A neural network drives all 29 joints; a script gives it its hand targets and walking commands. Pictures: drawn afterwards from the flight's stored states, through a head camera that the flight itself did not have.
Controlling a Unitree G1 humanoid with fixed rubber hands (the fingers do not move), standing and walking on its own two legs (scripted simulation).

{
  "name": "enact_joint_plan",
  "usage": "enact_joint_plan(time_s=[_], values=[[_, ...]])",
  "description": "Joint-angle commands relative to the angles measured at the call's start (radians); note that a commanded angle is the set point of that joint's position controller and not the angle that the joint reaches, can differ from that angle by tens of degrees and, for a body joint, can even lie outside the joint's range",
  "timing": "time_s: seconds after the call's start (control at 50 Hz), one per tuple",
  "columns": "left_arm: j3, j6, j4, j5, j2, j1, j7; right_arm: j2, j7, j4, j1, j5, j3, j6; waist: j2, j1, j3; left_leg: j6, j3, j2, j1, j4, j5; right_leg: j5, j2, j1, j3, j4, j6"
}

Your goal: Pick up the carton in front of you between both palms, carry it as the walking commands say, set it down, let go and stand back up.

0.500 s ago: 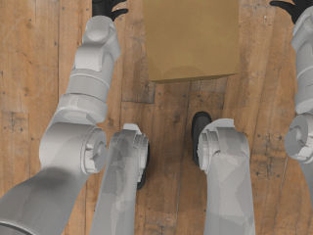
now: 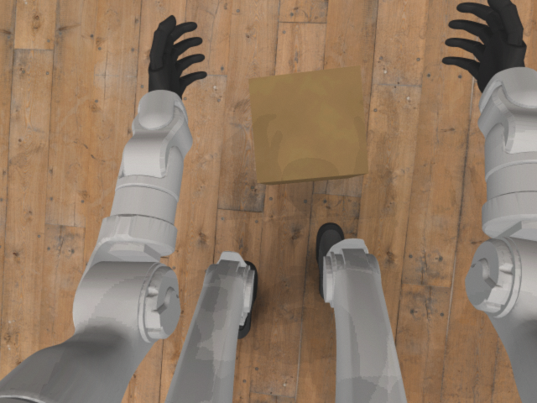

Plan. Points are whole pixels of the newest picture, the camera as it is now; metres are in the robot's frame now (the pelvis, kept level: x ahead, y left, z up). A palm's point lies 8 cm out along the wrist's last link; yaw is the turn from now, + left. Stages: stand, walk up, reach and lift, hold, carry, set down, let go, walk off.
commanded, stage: set down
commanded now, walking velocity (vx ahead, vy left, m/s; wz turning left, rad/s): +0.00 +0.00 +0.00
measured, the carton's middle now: (306, 136) +0.49 -0.07 -0.45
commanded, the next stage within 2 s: let go in 0.16 s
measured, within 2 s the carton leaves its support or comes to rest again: neither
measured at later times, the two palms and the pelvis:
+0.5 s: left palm (93, 133) +0.43 +0.14 +0.01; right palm out of the picture +0.40 -0.29 +0.00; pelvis +0.05 -0.01 +0.12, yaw -4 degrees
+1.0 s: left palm out of the picture +0.29 +0.22 +0.13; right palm out of the picture +0.26 -0.24 +0.12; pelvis +0.10 +0.01 +0.20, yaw -5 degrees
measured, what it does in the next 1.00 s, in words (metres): rises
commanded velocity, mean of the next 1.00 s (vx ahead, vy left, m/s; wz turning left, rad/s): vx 0.00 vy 0.00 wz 0.00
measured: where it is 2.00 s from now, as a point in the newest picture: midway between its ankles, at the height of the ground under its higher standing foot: (285, 294)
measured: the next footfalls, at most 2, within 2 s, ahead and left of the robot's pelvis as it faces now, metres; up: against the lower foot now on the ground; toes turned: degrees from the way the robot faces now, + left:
none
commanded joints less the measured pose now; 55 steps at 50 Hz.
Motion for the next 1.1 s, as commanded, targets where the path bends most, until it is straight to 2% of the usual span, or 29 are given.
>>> enact_joint_plan(time_s=[0.0, 0.18, 0.24, 0.3, 0.36, 0.46, 0.68, 0.9, 1.08], values=[[0.016, -0.027, -0.101, 0.012, 0.083, -0.161, -0.012, -0.115, 0.004, -0.105, -0.211, -0.012, -0.017, -0.024, -0.140, -0.013, -1.019, -0.034, 0.116, -0.032, -0.014, -0.274, 0.169, 0.313, 0.031, 1.245, -0.031, -0.094, 0.039], [0.034, -0.053, -0.057, 0.051, 0.070, -0.088, -0.046, -0.067, 0.007, -0.068, -0.134, -0.062, -0.043, -0.047, -0.128, -0.013, -0.937, -0.036, 0.092, -0.012, 0.102, -0.451, 0.205, 0.323, 0.022, 1.373, -0.007, -0.275, 0.032], [0.027, -0.058, -0.062, 0.082, 0.074, 0.008, -0.061, -0.047, -0.001, -0.089, -0.029, -0.096, -0.051, -0.050, -0.123, -0.017, -0.967, -0.034, 0.090, -0.008, 0.168, -0.502, 0.237, 0.381, 0.020, 1.472, -0.004, -0.326, 0.027], [0.003, -0.062, -0.098, 0.116, 0.087, 0.140, -0.085, -0.011, -0.015, -0.161, 0.117, -0.118, -0.035, -0.048, -0.122, -0.017, -0.985, -0.025, 0.085, -0.004, 0.237, -0.550, 0.260, 0.443, 0.014, 1.587, 0.001, -0.376, 0.022], [-0.031, -0.075, -0.155, 0.128, 0.103, 0.265, -0.106, 0.020, -0.027, -0.262, 0.259, -0.103, -0.001, -0.057, -0.111, -0.009, -0.961, -0.011, 0.074, 0.003, 0.328, -0.595, 0.278, 0.463, 0.009, 1.658, 0.009, -0.427, 0.019], [-0.078, -0.104, -0.213, 0.100, 0.125, 0.434, -0.138, 0.043, -0.032, -0.382, 0.439, -0.056, 0.040, -0.086, -0.101, -0.003, -0.837, 0.008, 0.050, 0.015, 0.477, -0.671, 0.291, 0.442, 0.005, 1.711, 0.019, -0.511, 0.017], [-0.144, -0.190, -0.191, 0.056, 0.142, 0.844, -0.190, 0.105, -0.046, -0.400, 0.915, -0.010, 0.118, -0.161, -0.088, 0.011, -0.525, 0.027, 0.013, 0.039, 0.758, -0.845, 0.312, 0.485, 0.000, 1.857, 0.026, -0.659, 0.020], [-0.203, -0.224, -0.284, 0.037, 0.179, 1.137, -0.205, 0.115, -0.055, -0.505, 1.267, 0.026, 0.182, -0.198, -0.002, 0.013, -0.223, 0.034, -0.021, 0.069, 1.157, -1.081, 0.470, 0.453, 0.037, 2.012, -0.033, -0.871, 0.031], [-0.227, -0.161, -0.316, 0.033, 0.192, 1.188, -0.216, 0.102, -0.041, -0.554, 1.340, 0.026, 0.211, -0.128, 0.027, 0.006, 0.050, 0.054, -0.033, 0.104, 1.188, -1.237, 0.312, 0.333, 0.056, 2.161, -0.073, -0.943, 0.045]])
